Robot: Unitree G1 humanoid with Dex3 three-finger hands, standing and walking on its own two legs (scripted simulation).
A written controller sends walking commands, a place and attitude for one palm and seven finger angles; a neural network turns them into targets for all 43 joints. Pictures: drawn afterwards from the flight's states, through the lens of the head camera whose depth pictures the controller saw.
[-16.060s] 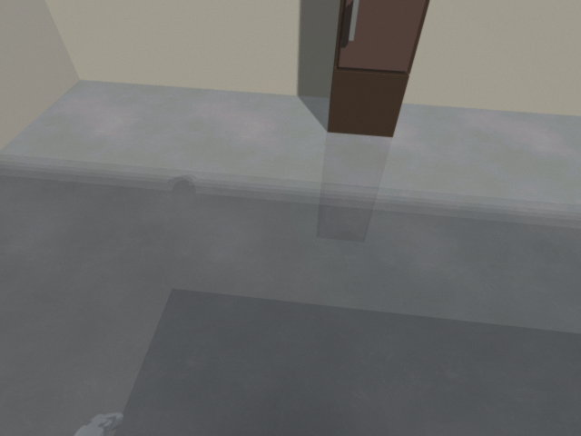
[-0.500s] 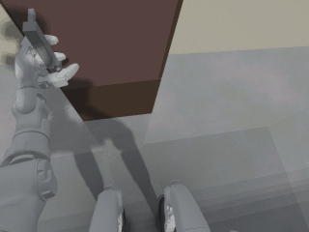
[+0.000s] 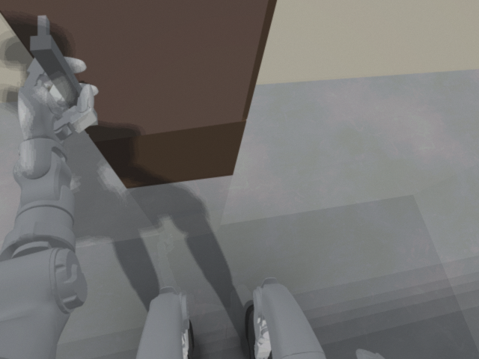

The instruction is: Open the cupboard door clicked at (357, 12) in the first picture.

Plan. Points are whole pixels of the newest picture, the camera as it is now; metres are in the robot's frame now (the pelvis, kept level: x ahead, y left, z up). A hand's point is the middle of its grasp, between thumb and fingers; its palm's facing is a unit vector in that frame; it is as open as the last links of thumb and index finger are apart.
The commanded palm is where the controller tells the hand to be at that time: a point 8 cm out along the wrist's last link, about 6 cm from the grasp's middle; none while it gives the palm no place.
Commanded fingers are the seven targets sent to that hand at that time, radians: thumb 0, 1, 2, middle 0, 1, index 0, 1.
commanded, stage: pull the door open along its arc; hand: left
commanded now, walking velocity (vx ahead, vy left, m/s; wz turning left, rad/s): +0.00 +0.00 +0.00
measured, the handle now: (69, 77) +0.56 +0.24 +0.03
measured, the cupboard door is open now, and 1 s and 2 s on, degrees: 3 52 51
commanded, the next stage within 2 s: open thumb and fingers to let go in 0.88 s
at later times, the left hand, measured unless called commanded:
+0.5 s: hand (137, 177) +0.38 +0.13 +0.03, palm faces +0.37 -0.92 +0.10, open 6.4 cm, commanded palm +0.32 +0.16 +0.03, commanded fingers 0.00 0.90 0.90 -0.40 -1.35 -0.40 -1.35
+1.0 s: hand (214, 221) +0.32 +0.02 +0.04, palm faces +0.35 -0.93 -0.08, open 6.2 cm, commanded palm +0.27 +0.06 +0.03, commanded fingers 0.00 0.76 0.84 -0.39 -1.34 -0.39 -1.34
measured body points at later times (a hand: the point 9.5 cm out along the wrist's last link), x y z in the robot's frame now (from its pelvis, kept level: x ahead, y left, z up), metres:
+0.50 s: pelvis +0.02 +0.00 +0.03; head +0.14 +0.01 +0.46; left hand +0.36 +0.17 +0.03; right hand +0.16 -0.24 -0.09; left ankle +0.03 +0.11 -0.60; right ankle +0.04 -0.13 -0.60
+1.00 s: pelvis +0.02 -0.05 +0.03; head +0.11 -0.05 +0.47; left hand +0.29 +0.07 +0.04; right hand +0.23 -0.23 -0.08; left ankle +0.03 +0.10 -0.60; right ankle +0.04 -0.13 -0.60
